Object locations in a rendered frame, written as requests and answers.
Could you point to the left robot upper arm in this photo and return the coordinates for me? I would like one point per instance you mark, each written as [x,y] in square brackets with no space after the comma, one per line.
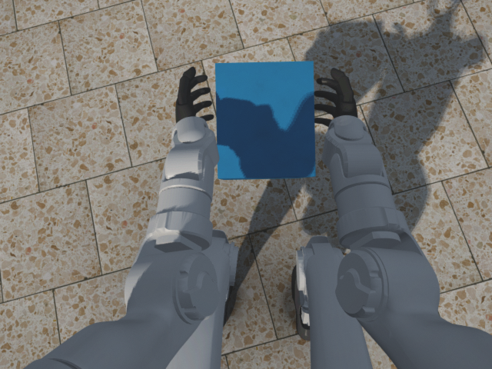
[167,296]

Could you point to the left robot forearm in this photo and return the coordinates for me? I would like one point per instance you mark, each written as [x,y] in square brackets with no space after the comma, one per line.
[182,220]

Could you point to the robot left shin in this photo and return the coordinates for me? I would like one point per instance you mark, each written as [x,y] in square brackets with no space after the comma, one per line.
[220,234]

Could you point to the right robot upper arm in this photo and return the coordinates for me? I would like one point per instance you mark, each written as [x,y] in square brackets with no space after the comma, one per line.
[395,295]

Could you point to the right robot hand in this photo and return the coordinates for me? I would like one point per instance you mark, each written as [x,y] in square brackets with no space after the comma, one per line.
[344,99]

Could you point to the left robot hand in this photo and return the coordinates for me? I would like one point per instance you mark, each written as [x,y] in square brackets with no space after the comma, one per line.
[184,104]

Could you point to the right robot forearm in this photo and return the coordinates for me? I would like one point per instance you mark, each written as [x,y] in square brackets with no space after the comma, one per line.
[365,205]

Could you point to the carton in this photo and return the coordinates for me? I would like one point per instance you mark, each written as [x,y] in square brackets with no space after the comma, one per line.
[265,120]

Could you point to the left robot thigh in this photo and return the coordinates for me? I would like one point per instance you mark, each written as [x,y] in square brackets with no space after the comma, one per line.
[203,348]

